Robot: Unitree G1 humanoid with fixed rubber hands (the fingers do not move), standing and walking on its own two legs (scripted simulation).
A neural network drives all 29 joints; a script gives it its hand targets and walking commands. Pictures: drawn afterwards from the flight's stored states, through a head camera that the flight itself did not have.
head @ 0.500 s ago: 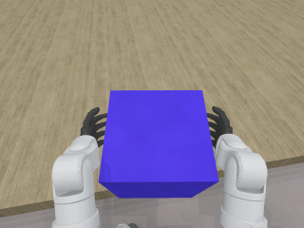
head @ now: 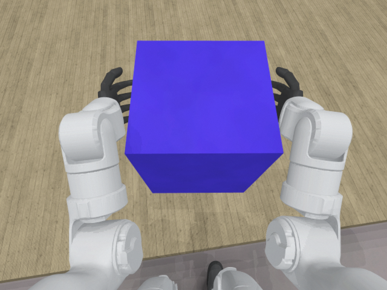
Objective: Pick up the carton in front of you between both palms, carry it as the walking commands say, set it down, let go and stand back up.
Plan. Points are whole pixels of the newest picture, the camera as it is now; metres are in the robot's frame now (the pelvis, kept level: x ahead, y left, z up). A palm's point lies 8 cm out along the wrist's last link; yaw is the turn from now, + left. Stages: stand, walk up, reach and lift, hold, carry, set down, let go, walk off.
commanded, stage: carry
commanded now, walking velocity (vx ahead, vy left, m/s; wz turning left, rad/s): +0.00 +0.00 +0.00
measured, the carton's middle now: (199, 129) +0.41 +0.00 +0.06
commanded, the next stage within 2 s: none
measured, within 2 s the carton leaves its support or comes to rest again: neither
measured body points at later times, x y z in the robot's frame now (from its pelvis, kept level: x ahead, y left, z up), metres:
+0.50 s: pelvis +0.12 +0.02 +0.02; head +0.15 +0.03 +0.47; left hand +0.49 +0.17 +0.13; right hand +0.49 -0.14 +0.13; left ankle +0.04 +0.10 -0.72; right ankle +0.08 -0.08 -0.72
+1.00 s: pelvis +0.15 +0.02 +0.01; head +0.17 +0.03 +0.46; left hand +0.51 +0.17 +0.11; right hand +0.51 -0.13 +0.12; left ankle +0.08 +0.11 -0.73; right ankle +0.09 -0.08 -0.72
